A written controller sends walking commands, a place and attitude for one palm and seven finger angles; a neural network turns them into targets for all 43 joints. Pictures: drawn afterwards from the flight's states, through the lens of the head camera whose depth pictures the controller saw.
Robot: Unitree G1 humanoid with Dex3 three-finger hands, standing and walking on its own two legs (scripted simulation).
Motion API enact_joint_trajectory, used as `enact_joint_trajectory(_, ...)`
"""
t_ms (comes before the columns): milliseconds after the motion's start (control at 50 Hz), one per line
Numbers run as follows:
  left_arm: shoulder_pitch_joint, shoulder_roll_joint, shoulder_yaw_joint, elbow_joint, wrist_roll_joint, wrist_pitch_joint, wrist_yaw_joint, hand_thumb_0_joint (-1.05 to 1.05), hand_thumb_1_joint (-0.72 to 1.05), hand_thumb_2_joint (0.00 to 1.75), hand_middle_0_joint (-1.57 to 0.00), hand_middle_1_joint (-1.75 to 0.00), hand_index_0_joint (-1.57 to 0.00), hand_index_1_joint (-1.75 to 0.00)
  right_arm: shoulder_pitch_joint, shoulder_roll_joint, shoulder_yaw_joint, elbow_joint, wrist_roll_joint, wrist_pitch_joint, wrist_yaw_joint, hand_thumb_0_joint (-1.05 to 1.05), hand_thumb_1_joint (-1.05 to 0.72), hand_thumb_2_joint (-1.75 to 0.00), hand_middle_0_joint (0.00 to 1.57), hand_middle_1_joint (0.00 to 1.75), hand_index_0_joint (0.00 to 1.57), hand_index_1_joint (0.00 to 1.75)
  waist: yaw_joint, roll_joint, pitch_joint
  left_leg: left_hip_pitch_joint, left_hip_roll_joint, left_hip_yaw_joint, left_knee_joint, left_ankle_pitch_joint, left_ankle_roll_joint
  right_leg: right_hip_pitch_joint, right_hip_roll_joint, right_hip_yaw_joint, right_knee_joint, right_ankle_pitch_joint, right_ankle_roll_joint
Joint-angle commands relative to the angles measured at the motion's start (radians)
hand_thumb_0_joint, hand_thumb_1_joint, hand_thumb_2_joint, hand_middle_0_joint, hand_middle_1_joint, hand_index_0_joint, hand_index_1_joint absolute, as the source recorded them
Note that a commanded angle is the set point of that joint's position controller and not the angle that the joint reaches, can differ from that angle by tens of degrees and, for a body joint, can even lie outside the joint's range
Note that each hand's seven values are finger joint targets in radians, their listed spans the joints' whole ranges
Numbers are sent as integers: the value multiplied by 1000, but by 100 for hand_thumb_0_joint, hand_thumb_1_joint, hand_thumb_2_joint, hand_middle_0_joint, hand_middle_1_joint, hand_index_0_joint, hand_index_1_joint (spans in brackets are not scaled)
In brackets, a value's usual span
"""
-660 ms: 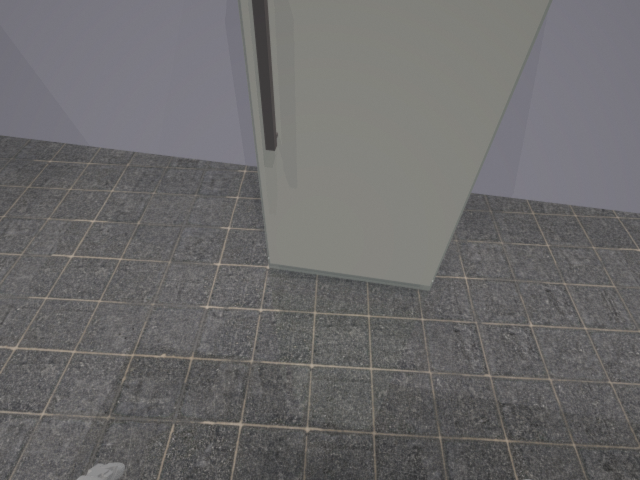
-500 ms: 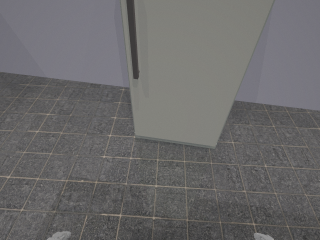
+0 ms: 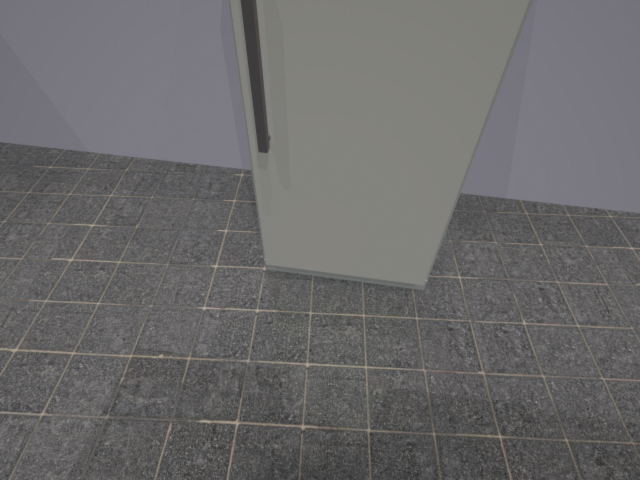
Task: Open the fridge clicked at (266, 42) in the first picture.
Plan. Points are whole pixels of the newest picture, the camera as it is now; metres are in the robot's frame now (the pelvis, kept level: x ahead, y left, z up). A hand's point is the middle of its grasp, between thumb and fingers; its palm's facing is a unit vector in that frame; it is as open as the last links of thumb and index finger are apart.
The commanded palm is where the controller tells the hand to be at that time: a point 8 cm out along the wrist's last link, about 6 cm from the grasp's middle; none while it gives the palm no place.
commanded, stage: stand and wait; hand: left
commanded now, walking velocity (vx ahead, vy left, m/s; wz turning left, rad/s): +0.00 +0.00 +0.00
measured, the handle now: (257, 57) +0.93 +0.19 +0.11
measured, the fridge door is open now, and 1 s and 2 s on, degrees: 0 0 0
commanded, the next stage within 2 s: look at it before walking up in 0.20 s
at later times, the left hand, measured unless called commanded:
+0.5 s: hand out of the picture +0.08 +0.24 -0.15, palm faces -0.05 -0.94 -0.34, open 7.4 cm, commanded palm none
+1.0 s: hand out of the picture +0.08 +0.24 -0.15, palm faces -0.05 -0.94 -0.34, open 7.4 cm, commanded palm none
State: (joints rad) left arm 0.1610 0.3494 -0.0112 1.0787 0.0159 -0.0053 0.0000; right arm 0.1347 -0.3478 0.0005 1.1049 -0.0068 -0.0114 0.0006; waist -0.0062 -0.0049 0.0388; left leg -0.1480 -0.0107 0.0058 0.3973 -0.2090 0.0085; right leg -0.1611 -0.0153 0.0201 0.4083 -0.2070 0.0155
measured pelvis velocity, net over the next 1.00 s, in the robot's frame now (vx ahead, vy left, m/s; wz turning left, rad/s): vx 0.01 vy -0.01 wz -0.01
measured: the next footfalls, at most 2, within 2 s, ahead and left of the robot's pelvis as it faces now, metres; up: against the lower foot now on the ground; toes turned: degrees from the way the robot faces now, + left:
right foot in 1.70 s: +0.31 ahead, -0.11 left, +0.00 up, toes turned -11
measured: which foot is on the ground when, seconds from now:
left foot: down 0.00-1.00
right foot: down 0.00-1.00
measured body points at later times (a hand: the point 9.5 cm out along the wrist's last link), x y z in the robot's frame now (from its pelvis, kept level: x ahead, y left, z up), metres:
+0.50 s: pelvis +0.00 -0.01 +0.00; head +0.00 -0.01 +0.45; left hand +0.08 +0.29 -0.13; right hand +0.07 -0.30 -0.13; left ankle +0.01 +0.11 -0.74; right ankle +0.01 -0.13 -0.74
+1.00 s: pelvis +0.01 -0.01 +0.00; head +0.01 -0.01 +0.45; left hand +0.08 +0.29 -0.13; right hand +0.09 -0.31 -0.13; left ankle +0.01 +0.11 -0.74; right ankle +0.01 -0.13 -0.74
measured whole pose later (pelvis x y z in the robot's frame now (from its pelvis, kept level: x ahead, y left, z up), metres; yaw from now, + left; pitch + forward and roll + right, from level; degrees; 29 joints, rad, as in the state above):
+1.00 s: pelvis +0.01 -0.01 +0.00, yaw -1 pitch -2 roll +0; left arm 0.14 0.35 -0.01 1.08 0.02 -0.01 0.00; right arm 0.10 -0.34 0.01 1.11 -0.01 -0.02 0.00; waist 0.00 0.00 0.04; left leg -0.13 0.00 0.01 0.35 -0.19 0.00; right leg -0.15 0.00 0.02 0.37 -0.19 0.00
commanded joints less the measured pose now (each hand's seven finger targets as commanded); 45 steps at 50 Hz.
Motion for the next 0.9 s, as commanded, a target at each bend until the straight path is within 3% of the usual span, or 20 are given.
enact_joint_trajectory(0,-62,201,44,-68,-6,-23,12,0,90,90,-20,-30,-20,-30,-62,-201,-41,-68,-2,-24,-11,0,-90,-90,20,30,20,30,5,4,-61,-4,121,-105,-87,63,23,-2,-103,96,-77,60,-47)
enact_joint_trajectory(180,-68,201,46,-66,-4,-22,10,0,90,90,-20,-30,-20,-30,-52,-199,-40,-57,-3,-23,-9,0,-90,-90,20,30,20,30,4,-4,-43,-23,116,-112,-96,18,20,-21,-102,112,-100,-14,-49)
enact_joint_trajectory(420,-66,198,46,-66,-5,-26,12,0,90,90,-20,-30,-20,-30,-58,-198,-40,-57,-1,-27,-12,0,-90,-90,20,30,20,30,5,13,-78,15,127,-107,-87,114,19,9,-100,97,-79,111,-47)
enact_joint_trajectory(880,-67,201,46,-57,-4,-26,11,0,90,90,-20,-30,-20,-30,-68,-202,-37,-53,0,-26,-14,0,-90,-90,20,30,20,30,5,4,-74,37,131,-100,-103,125,15,19,-102,96,-97,134,-46)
